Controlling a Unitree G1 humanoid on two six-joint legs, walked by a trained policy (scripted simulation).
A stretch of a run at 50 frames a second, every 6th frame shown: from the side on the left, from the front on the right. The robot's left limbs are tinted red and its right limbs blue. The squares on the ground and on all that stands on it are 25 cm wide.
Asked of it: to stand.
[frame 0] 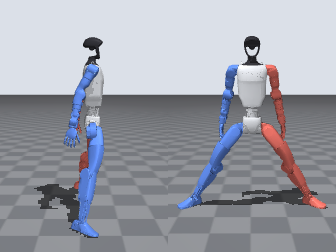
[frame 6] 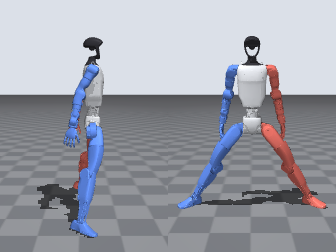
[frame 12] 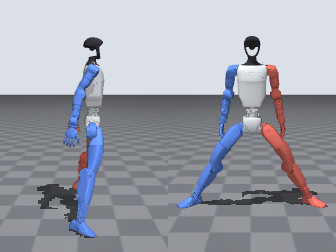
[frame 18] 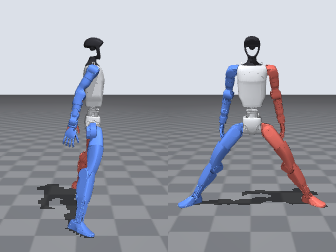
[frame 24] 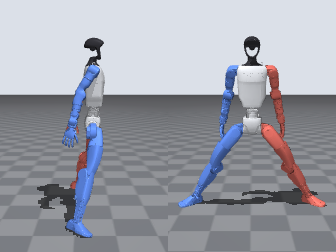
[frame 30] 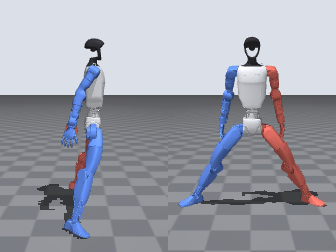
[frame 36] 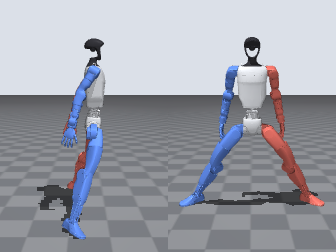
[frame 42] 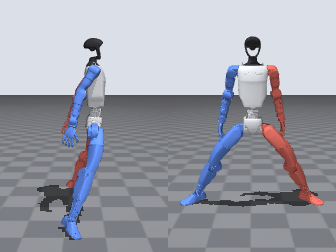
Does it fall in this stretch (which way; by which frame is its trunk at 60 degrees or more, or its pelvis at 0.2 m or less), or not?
no
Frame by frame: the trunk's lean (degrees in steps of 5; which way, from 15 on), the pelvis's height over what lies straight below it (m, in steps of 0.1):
0: 0, 0.7
6: 0, 0.7
12: 0, 0.7
18: 0, 0.7
24: 0, 0.7
30: 0, 0.7
36: 0, 0.7
42: 5, 0.7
